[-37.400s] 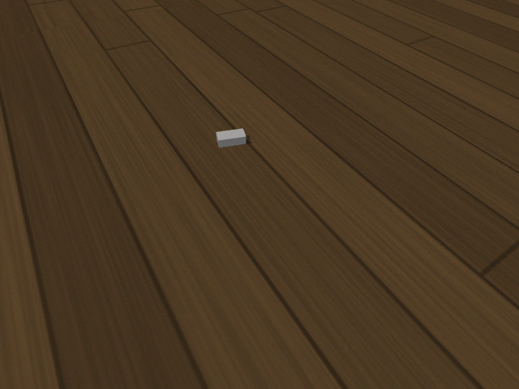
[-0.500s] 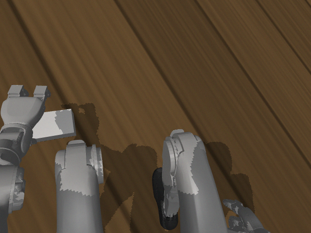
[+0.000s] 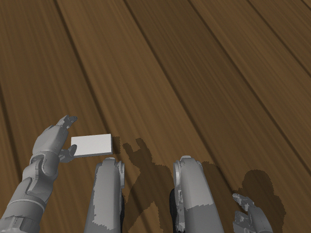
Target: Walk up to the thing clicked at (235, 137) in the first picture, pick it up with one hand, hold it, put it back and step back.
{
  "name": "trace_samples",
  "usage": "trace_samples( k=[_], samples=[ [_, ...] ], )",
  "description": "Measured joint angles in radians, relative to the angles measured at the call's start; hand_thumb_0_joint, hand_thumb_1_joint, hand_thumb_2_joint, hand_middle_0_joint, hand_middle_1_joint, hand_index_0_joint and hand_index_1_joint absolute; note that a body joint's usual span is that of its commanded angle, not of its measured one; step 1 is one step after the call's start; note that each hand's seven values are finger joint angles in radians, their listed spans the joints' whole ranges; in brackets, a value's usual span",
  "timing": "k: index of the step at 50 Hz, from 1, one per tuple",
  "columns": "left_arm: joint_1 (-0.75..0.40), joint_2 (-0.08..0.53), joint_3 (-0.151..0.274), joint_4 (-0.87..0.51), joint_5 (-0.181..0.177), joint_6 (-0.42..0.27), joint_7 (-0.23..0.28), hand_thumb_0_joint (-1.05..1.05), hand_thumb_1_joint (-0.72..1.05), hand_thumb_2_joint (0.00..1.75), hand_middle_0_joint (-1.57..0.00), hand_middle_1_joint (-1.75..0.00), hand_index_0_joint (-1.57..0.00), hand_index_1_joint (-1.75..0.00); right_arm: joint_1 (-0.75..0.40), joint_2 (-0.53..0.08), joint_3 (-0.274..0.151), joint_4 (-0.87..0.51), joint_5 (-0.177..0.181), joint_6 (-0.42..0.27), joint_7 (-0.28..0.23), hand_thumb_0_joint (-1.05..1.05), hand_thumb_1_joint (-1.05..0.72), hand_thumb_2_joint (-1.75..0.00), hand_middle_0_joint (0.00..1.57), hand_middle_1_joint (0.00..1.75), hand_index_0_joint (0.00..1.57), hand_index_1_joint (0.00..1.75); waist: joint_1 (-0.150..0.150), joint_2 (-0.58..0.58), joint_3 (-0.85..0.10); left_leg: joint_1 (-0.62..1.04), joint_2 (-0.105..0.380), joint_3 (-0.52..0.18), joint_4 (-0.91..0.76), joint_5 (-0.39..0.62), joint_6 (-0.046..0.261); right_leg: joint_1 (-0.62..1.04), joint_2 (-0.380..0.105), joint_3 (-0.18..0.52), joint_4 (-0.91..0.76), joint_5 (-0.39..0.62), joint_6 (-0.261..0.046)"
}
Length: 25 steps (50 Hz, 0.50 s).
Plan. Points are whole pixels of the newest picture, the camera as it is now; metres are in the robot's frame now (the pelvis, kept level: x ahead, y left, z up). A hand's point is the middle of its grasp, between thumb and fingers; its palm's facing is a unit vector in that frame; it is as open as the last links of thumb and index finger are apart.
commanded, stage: home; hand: left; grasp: from above
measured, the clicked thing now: (92, 145) +0.40 +0.24 -0.44
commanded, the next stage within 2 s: none
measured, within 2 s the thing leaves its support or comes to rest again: neither
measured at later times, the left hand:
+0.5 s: hand (37, 184) +0.23 +0.19 +0.10, palm faces +0.04 -0.95 -0.31, open 7.4 cm
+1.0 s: hand out of the picture +0.22 +0.19 +0.19, palm faces +0.13 -0.97 -0.18, open 7.4 cm
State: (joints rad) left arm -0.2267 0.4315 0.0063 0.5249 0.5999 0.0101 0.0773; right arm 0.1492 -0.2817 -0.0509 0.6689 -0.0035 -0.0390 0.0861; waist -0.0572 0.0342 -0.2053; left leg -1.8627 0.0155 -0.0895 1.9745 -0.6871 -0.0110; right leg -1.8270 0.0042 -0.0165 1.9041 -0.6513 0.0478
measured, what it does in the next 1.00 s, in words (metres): rises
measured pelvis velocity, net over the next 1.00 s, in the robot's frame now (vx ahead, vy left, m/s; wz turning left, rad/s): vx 0.07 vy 0.00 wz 0.08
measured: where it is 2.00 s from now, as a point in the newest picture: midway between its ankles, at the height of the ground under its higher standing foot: (147, 227)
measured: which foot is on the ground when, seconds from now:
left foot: down 0.00-1.00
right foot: down 0.00-1.00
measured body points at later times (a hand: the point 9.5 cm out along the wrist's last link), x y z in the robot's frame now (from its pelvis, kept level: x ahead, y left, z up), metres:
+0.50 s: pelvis +0.04 -0.01 +0.17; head +0.11 +0.01 +0.61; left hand +0.23 +0.24 +0.12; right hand +0.23 -0.21 +0.09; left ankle +0.07 +0.12 -0.44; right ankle +0.09 -0.14 -0.44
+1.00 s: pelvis +0.07 +0.00 +0.24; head +0.08 +0.01 +0.69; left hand +0.21 +0.24 +0.21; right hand +0.26 -0.24 +0.19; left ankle +0.07 +0.12 -0.44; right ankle +0.09 -0.14 -0.44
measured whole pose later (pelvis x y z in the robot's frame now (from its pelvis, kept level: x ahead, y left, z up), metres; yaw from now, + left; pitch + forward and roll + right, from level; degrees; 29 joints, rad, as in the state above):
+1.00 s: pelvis +0.07 +0.00 +0.24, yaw +5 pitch +10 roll -3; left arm 0.51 0.22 0.04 -0.14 -0.06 0.47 0.01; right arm 0.28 -0.23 0.03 0.50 0.01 -0.23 -0.18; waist -0.04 0.04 -0.18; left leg -0.70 0.03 -0.08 1.02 -0.50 -0.02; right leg -0.66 -0.01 -0.05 0.95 -0.47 0.03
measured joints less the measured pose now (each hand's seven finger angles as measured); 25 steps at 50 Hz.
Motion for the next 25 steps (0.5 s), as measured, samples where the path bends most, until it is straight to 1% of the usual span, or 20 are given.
trace_samples(
  k=[2, 4, 6, 8, 12, 16, 18, 21, 25],
  samples=[
    [0.054, -0.014, -0.002, -0.057, -0.028, 0.003, -0.001, 0.00, 0.59, 0.88, -0.22, -0.40, -0.21, -0.40, -0.027, -0.016, -0.007, -0.019, 0.008, -0.004, -0.019, 0.01, -0.90, -0.90, 0.20, 0.30, 0.20, 0.30, 0.007, -0.012, -0.004, 0.044, -0.003, -0.002, -0.040, 0.012, -0.003, 0.046, -0.005, -0.004, -0.039, 0.008, -0.005],
    [0.101, -0.029, 0.002, -0.106, -0.056, 0.022, 0.003, 0.00, 0.68, 0.89, -0.22, -0.37, -0.22, -0.37, -0.056, -0.026, -0.013, -0.038, 0.013, -0.008, -0.034, 0.01, -0.90, -0.90, 0.20, 0.30, 0.20, 0.30, 0.012, -0.019, -0.008, 0.087, -0.006, -0.003, -0.077, 0.023, -0.005, 0.091, -0.009, -0.008, -0.075, 0.016, -0.008],
    [0.142, -0.043, 0.005, -0.150, -0.098, 0.055, 0.008, 0.00, 0.74, 0.89, -0.22, -0.35, -0.22, -0.34, -0.083, -0.028, -0.015, -0.058, 0.018, -0.013, -0.048, 0.01, -0.90, -0.90, 0.20, 0.30, 0.20, 0.30, 0.016, -0.023, -0.008, 0.135, -0.006, -0.004, -0.114, 0.032, -0.006, 0.140, -0.011, -0.010, -0.110, 0.024, -0.010],
    [0.182, -0.056, 0.005, -0.196, -0.153, 0.097, 0.004, 0.00, 0.79, 0.89, -0.21, -0.33, -0.22, -0.33, -0.106, -0.023, -0.010, -0.076, 0.022, -0.021, -0.061, 0.01, -0.90, -0.90, 0.20, 0.30, 0.20, 0.30, 0.020, -0.024, -0.007, 0.186, -0.006, -0.004, -0.154, 0.041, -0.007, 0.192, -0.012, -0.013, -0.150, 0.032, -0.011],
    [0.275, -0.074, -0.007, -0.296, -0.282, 0.181, -0.013, 0.00, 0.85, 0.89, -0.21, -0.32, -0.21, -0.31, -0.125, 0.007, 0.021, -0.112, 0.030, -0.035, -0.087, 0.01, -0.90, -0.90, 0.20, 0.30, 0.20, 0.30, 0.024, -0.023, -0.001, 0.305, -0.002, -0.003, -0.249, 0.059, -0.009, 0.310, -0.012, -0.016, -0.244, 0.051, -0.013],
    [0.375, -0.095, -0.023, -0.392, -0.405, 0.252, -0.018, 0.01, 0.88, 0.89, -0.21, -0.31, -0.21, -0.30, -0.100, 0.045, 0.059, -0.143, 0.037, -0.052, -0.112, 0.01, -0.90, -0.90, 0.20, 0.30, 0.20, 0.30, 0.024, -0.018, 0.004, 0.435, 0.001, 0.000, -0.359, 0.077, -0.009, 0.438, -0.012, -0.019, -0.352, 0.067, -0.018],
    [0.418, -0.110, -0.025, -0.428, -0.454, 0.281, -0.015, 0.01, 0.89, 0.89, -0.21, -0.31, -0.21, -0.30, -0.076, 0.062, 0.077, -0.149, 0.039, -0.060, -0.125, 0.01, -0.90, -0.90, 0.20, 0.30, 0.20, 0.30, 0.022, -0.014, 0.006, 0.501, 0.002, 0.001, -0.416, 0.086, -0.010, 0.504, -0.013, -0.020, -0.408, 0.075, -0.019],
    [0.473, -0.135, -0.019, -0.466, -0.511, 0.316, -0.006, 0.01, 0.89, 0.89, -0.21, -0.30, -0.21, -0.30, -0.030, 0.081, 0.097, -0.151, 0.043, -0.069, -0.146, 0.01, -0.90, -0.90, 0.20, 0.30, 0.21, 0.30, 0.016, -0.006, 0.006, 0.597, 0.003, 0.003, -0.500, 0.098, -0.012, 0.602, -0.014, -0.023, -0.491, 0.087, -0.021],
    [0.541, -0.166, 0.005, -0.519, -0.577, 0.365, 0.001, 0.01, 0.90, 0.89, -0.21, -0.30, -0.21, -0.30, 0.037, 0.095, 0.114, -0.144, 0.046, -0.080, -0.183, 0.01, -0.90, -0.90, 0.20, 0.30, 0.21, 0.30, 0.007, 0.005, 0.010, 0.728, 0.008, 0.005, -0.610, 0.115, -0.012, 0.733, -0.012, -0.025, -0.603, 0.104, -0.023]
  ],
)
